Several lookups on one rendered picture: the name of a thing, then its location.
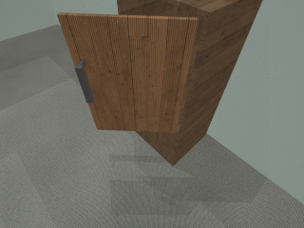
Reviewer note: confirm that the handle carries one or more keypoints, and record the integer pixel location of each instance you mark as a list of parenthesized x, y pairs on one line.
[(81, 74)]

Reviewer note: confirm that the cupboard door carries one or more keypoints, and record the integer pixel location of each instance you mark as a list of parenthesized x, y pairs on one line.
[(137, 66)]

